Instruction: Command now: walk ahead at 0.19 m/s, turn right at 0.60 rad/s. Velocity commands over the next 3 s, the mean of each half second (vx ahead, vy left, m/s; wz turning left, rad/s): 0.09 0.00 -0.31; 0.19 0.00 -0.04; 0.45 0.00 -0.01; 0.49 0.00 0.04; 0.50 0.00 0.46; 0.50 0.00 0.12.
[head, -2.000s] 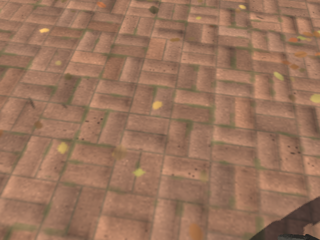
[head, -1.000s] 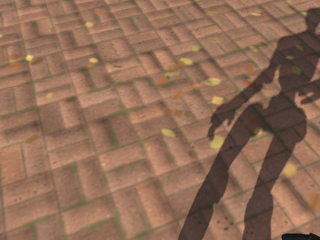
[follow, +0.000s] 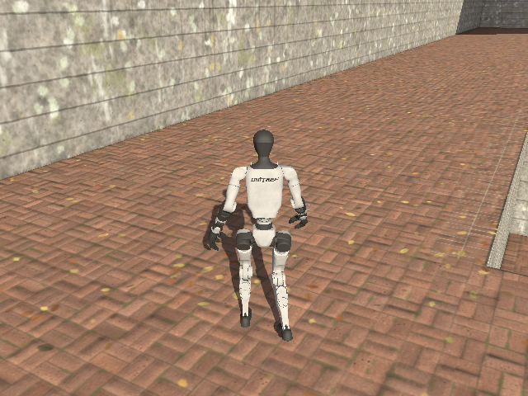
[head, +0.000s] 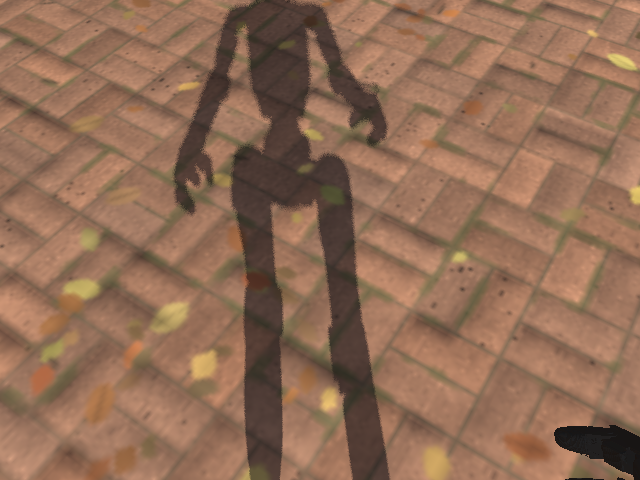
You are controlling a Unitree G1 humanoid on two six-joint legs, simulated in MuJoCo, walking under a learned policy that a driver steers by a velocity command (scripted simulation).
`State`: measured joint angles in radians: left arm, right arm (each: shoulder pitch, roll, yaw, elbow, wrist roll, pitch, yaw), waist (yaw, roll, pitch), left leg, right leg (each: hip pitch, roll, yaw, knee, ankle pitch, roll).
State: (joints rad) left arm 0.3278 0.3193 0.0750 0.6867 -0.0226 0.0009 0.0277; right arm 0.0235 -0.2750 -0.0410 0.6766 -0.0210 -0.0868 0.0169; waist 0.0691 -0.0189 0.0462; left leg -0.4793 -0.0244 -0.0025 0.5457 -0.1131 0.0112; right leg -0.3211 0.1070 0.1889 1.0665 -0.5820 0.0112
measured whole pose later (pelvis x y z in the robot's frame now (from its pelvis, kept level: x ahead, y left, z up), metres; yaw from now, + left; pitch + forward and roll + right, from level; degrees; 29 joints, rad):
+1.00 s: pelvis +0.15 -0.04 +0.01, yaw -8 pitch +1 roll +0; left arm 0.33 0.26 0.07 0.85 -0.01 -0.09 -0.02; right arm 0.28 -0.28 -0.03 0.89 0.03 -0.06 0.00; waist 0.02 0.03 -0.01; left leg -0.34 0.02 -0.03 0.96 -0.46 0.01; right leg -0.17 0.03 -0.01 0.52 -0.36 -0.05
